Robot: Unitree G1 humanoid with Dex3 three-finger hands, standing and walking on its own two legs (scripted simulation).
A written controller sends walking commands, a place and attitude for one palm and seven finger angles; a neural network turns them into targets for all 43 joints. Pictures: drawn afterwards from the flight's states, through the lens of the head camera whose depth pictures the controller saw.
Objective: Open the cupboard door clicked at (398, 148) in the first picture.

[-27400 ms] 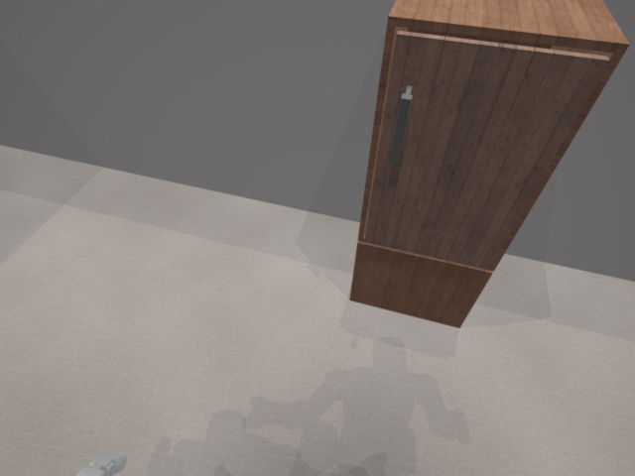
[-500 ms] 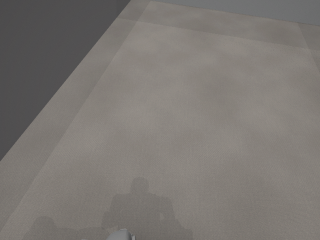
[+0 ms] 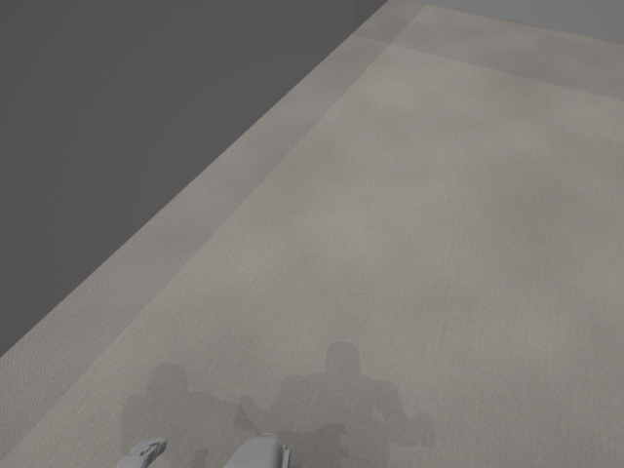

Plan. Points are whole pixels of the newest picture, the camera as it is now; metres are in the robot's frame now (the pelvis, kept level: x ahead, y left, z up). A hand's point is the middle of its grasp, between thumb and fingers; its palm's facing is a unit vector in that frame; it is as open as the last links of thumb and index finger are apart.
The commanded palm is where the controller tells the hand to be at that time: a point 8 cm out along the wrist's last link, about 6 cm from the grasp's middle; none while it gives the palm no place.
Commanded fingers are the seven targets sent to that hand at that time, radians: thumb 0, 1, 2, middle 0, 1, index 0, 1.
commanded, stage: turn to face it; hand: left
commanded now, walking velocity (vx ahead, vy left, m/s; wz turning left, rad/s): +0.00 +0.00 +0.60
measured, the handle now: out of the picture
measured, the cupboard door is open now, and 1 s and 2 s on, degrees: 48 48 48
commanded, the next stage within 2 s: none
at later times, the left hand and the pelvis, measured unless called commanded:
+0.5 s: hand out of the picture +0.03 +0.23 -0.16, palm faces +0.33 -0.91 -0.26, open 7.4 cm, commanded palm none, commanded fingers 0.00 0.90 0.90 -0.20 -0.30 -0.20 -0.30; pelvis +0.01 -0.01 +0.01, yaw +19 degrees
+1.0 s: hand out of the picture -0.06 +0.18 -0.18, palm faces +0.62 -0.75 -0.24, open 7.4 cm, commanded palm none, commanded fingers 0.00 0.90 0.90 -0.20 -0.30 -0.20 -0.30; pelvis +0.01 -0.03 -0.01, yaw +38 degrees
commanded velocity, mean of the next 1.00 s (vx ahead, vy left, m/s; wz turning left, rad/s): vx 0.00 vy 0.00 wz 0.60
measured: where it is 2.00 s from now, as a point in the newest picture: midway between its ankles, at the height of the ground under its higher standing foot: outside the picture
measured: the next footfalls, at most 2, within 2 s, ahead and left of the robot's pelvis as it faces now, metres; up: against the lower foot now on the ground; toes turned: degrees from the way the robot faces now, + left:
left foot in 0.26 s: +0.04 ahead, +0.13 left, +0.00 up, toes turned +16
right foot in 0.60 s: +0.12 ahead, -0.13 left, +0.00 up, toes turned +20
